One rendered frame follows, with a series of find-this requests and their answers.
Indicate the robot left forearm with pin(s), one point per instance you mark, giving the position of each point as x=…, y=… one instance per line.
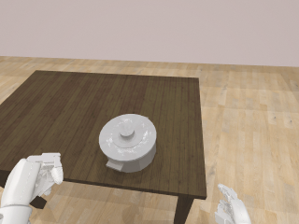
x=15, y=214

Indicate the table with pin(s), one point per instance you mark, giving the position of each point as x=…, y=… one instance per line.
x=64, y=112

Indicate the pot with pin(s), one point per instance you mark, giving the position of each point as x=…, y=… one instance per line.
x=132, y=166

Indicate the robot right hand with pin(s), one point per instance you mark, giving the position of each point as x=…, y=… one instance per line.
x=236, y=211

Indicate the lid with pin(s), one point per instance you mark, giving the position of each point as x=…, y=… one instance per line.
x=134, y=148

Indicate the knob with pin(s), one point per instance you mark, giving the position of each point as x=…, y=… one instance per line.
x=127, y=131

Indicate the robot left hand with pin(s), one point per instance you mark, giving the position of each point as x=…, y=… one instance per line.
x=32, y=177

